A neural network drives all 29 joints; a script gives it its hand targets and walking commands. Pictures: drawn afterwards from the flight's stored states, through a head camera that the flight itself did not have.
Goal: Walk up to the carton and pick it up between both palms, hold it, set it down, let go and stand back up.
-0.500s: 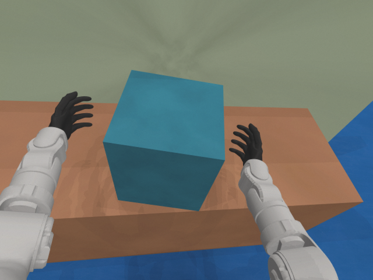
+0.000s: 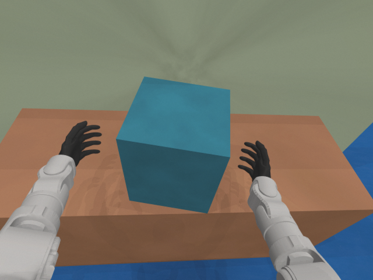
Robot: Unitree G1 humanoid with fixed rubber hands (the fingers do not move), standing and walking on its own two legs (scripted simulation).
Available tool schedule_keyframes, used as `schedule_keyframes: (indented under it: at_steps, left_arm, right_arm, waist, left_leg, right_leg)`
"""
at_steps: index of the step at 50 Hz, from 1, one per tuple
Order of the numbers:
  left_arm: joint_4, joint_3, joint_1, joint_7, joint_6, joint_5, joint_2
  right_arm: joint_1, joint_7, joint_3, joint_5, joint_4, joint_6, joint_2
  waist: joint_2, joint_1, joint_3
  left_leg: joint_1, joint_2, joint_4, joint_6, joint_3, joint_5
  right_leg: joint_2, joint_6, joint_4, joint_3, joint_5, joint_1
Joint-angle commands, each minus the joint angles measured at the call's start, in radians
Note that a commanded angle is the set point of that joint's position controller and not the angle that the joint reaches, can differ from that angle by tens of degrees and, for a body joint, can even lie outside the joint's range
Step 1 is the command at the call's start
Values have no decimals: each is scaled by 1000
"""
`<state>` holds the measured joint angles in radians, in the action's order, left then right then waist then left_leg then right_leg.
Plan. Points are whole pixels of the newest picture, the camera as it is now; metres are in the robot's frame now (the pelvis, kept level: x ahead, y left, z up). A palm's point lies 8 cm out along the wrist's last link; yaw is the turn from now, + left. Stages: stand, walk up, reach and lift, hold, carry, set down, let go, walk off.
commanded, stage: set down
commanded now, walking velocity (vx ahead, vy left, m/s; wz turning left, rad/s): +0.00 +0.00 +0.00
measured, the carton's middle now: (177, 148) +0.47 -0.01 -0.04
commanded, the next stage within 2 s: none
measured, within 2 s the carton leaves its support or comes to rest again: neither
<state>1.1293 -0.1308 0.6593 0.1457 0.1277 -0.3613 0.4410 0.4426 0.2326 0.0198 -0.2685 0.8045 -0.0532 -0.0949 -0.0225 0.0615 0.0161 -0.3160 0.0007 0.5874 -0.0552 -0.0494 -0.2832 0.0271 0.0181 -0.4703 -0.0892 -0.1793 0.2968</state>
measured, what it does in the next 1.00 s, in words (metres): stands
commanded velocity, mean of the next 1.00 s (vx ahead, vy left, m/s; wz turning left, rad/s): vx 0.00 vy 0.00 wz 0.00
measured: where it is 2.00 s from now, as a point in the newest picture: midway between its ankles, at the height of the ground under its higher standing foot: outside the picture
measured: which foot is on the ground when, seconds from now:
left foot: down 0.00-1.00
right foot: down 0.00-1.00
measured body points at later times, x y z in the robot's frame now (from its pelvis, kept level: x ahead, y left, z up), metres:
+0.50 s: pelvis +0.01 -0.01 +0.00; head +0.03 +0.01 +0.45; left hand +0.34 +0.26 +0.01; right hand +0.28 -0.19 -0.01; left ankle +0.02 +0.07 -0.73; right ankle +0.04 -0.14 -0.73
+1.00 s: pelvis +0.03 +0.00 +0.00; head +0.04 +0.03 +0.45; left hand +0.24 +0.26 -0.05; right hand +0.21 -0.18 -0.06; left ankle +0.02 +0.07 -0.73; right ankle +0.04 -0.14 -0.73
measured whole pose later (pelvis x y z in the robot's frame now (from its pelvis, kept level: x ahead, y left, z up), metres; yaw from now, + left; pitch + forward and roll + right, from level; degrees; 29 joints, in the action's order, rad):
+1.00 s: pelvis +0.03 +0.00 +0.00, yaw -2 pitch -4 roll -3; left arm 0.57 -0.03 -0.12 0.14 0.29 -0.18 0.37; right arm -0.17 0.16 0.00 -0.14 0.74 -0.48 0.00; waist 0.00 -0.05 0.09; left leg -0.20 0.03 0.63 -0.05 -0.08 -0.37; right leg 0.00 0.01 -0.50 -0.05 -0.24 0.19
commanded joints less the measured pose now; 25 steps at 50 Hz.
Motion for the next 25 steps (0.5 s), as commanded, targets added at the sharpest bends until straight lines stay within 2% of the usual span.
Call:
schedule_keyframes:
  at_steps: [1,4,7,11,15,20,25]
  left_arm:
    - [-334,85,324,-8,92,-7,207]
    - [-385,136,229,-1,94,20,236]
    - [-405,180,134,14,77,59,245]
    - [-421,207,33,37,38,92,220]
    - [-445,192,-22,53,23,83,187]
    - [-475,170,-71,61,54,57,184]
    - [-529,166,-125,56,109,33,214]
  right_arm:
    - [298,25,42,55,-301,-131,-61]
    - [208,40,24,67,-306,-154,-24]
    - [113,55,-11,54,-281,-173,6]
    - [7,75,-44,36,-276,-195,26]
    - [-46,90,-48,51,-323,-218,39]
    - [-96,89,-43,84,-380,-258,52]
    - [-146,76,-37,102,-400,-299,59]
  waist:
    - [174,7,-582]
    - [174,-11,-614]
    - [169,-30,-548]
    - [150,-41,-393]
    - [122,-39,-276]
    - [110,-45,-225]
    - [133,-62,-268]
  left_leg:
    - [151,26,-46,110,57,374]
    - [130,22,-27,111,48,453]
    - [123,17,-27,111,40,468]
    - [137,16,-46,110,36,400]
    - [132,22,-61,101,38,303]
    - [100,34,-57,94,45,223]
    - [71,45,-33,98,51,208]
  right_leg:
    - [-47,-65,13,58,153,-100]
    - [-44,-61,-1,76,212,-149]
    - [-37,-55,2,84,220,-185]
    - [-32,-49,31,81,163,-187]
    - [-32,-49,54,76,77,-155]
    - [-28,-57,44,75,-3,-127]
    - [-23,-68,0,86,-38,-125]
